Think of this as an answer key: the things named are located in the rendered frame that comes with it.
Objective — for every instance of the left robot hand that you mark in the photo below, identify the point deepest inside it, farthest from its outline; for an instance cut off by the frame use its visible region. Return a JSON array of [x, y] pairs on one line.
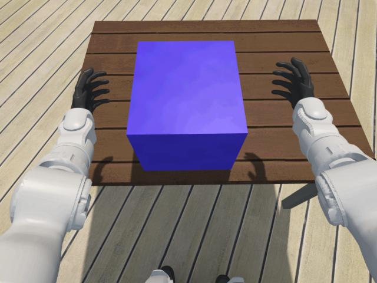
[[83, 96]]

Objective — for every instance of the right robot upper arm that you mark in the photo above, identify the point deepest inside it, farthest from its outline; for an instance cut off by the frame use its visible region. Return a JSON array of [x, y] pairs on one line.
[[348, 197]]

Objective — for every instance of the left robot forearm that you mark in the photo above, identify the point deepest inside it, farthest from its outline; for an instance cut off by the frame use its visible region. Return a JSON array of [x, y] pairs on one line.
[[73, 151]]

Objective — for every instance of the carton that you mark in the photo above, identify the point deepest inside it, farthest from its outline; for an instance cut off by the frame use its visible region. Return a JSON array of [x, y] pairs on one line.
[[186, 109]]

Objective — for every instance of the right robot forearm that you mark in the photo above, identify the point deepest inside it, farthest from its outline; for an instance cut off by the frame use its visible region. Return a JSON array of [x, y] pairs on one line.
[[320, 140]]

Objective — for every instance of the table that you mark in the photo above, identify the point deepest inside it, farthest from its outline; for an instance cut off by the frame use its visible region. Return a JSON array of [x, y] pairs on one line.
[[271, 152]]

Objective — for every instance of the left robot foot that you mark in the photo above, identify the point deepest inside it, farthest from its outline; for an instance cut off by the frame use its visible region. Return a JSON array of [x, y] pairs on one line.
[[169, 271]]

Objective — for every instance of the left robot upper arm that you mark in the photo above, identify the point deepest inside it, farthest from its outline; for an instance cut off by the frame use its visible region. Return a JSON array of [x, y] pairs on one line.
[[52, 203]]

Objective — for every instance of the robot left shin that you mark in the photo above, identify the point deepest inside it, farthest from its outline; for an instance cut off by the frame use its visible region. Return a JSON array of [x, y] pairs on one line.
[[158, 272]]

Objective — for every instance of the right robot hand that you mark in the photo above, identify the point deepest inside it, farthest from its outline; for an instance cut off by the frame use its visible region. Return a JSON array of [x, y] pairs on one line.
[[300, 86]]

